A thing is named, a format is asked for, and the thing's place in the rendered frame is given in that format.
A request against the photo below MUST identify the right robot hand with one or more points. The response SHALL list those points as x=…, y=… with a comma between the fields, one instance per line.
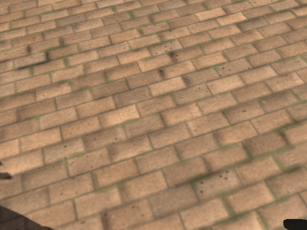
x=295, y=224

